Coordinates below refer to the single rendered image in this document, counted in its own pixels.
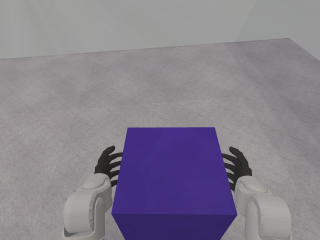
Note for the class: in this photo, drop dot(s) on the robot left hand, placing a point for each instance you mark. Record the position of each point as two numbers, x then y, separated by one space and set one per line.
104 166

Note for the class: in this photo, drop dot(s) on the robot left forearm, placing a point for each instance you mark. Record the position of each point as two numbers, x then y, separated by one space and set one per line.
83 216

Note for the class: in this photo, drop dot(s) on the robot right hand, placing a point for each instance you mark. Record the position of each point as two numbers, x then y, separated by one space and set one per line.
240 169

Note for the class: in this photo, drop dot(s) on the robot right forearm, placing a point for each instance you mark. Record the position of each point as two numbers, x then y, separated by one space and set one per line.
267 217

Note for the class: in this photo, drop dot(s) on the carton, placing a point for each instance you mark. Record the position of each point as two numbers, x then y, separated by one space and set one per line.
173 185

